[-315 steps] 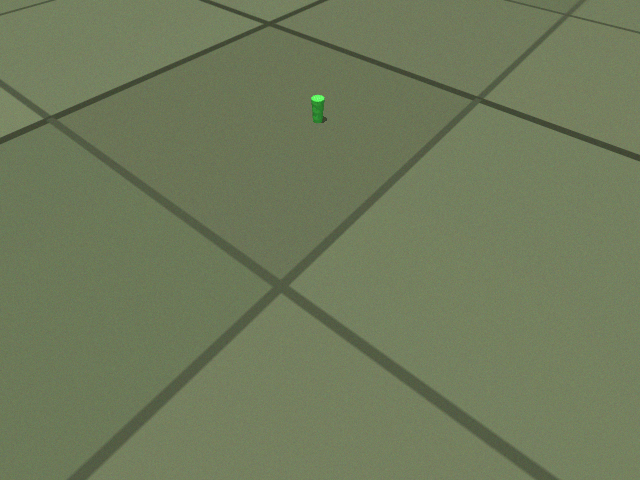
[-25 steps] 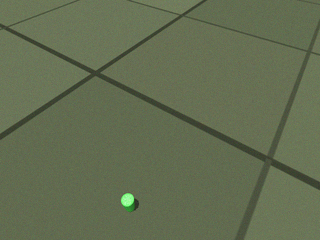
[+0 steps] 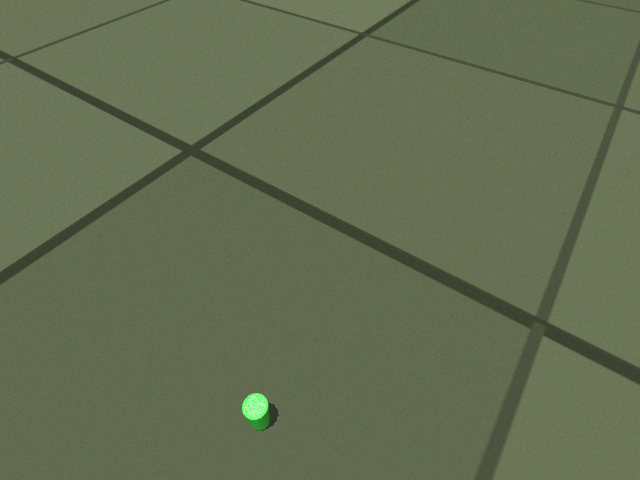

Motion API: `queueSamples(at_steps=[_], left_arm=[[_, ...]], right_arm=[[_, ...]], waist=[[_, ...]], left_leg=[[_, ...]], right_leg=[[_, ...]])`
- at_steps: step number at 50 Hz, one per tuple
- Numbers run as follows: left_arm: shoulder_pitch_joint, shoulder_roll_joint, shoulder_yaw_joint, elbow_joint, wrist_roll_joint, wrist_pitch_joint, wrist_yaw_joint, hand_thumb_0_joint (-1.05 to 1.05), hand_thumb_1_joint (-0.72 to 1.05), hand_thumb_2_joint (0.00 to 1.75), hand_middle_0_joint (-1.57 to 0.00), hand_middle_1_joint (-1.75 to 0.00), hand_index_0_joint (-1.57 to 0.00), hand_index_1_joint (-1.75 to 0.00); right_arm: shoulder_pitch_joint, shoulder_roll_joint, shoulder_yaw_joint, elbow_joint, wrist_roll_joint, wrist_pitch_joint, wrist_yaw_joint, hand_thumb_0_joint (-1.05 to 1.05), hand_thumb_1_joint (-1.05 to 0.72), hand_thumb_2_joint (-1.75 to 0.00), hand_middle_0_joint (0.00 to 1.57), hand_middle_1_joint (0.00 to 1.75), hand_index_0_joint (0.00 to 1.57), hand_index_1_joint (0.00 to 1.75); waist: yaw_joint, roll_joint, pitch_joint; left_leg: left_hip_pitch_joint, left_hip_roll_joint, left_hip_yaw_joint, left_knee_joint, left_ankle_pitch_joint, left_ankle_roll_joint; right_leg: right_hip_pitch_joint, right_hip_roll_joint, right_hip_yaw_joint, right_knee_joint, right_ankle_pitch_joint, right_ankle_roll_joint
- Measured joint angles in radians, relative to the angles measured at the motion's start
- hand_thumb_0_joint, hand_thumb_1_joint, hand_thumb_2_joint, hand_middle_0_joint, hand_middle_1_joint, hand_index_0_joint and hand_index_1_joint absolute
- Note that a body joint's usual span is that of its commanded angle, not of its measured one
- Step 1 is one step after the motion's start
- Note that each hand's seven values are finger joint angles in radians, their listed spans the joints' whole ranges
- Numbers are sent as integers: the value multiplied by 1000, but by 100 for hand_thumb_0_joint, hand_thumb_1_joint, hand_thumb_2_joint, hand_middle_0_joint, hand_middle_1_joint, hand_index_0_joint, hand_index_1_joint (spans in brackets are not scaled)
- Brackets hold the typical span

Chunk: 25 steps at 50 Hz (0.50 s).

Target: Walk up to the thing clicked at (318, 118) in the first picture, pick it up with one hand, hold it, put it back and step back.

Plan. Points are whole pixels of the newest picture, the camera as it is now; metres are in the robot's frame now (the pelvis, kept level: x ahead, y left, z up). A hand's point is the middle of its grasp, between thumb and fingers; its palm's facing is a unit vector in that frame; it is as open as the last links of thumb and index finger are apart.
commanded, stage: stand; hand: left
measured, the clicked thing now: (258, 414) +0.41 +0.19 -0.71
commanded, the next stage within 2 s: go down in 1.88 s
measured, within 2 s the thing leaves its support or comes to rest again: neither
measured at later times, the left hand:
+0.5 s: hand out of the picture +0.09 +0.25 -0.15, palm faces -0.01 -0.94 -0.35, open 7.4 cm
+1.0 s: hand out of the picture +0.08 +0.25 -0.16, palm faces +0.00 -0.94 -0.34, open 7.4 cm
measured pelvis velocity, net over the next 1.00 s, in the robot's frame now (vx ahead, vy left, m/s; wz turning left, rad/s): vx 0.01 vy -0.01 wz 0.01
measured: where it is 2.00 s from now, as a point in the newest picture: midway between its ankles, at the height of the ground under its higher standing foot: outside the picture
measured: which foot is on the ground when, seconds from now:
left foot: down 0.00-1.00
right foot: down 0.00-1.00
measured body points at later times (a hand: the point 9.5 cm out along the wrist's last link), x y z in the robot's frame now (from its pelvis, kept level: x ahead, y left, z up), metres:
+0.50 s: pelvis +0.01 -0.01 +0.00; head +0.02 -0.01 +0.45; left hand +0.09 +0.30 -0.13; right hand +0.09 -0.31 -0.13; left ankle +0.00 +0.12 -0.75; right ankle +0.01 -0.13 -0.75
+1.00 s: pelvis +0.01 -0.01 +0.00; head +0.02 -0.01 +0.45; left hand +0.08 +0.29 -0.13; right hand +0.09 -0.31 -0.13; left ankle +0.00 +0.12 -0.75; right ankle +0.01 -0.13 -0.75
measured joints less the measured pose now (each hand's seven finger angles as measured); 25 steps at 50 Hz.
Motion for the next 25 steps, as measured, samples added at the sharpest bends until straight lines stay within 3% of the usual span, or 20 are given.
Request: queueSamples(at_steps=[25], left_arm=[[-5, -2, -2, -4, -2, 3, 2, 1, 90, 90, -20, -30, -20, -30]], right_arm=[[0, -2, 5, -6, 2, 3, -4, 0, -91, -90, 20, 30, 21, 30]], waist=[[0, 8, -1]], left_leg=[[21, 9, -14, -11, -7, -11]], right_leg=[[25, 9, -14, -9, -14, -9]])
